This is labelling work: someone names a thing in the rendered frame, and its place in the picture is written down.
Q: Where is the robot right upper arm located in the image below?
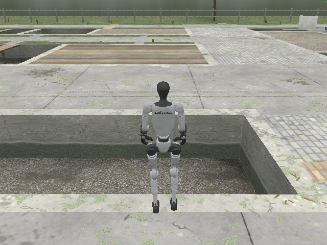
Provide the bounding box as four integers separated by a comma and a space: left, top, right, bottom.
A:
174, 103, 185, 131

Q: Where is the robot right hand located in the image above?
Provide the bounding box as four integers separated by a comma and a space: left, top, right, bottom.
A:
174, 137, 186, 145

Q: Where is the left robot forearm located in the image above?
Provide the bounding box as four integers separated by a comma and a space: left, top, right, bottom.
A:
141, 125, 147, 139

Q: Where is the robot right foot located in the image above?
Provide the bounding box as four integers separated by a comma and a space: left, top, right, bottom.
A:
170, 198, 177, 211

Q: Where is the robot left upper arm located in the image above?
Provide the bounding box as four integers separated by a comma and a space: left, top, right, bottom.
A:
142, 104, 153, 131

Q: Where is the robot left hand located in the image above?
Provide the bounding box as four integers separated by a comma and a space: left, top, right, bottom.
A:
141, 136, 153, 145

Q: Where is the right robot forearm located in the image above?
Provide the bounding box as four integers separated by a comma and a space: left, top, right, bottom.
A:
179, 125, 186, 139

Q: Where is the left robot shin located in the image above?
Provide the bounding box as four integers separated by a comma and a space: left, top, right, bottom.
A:
150, 171, 158, 206

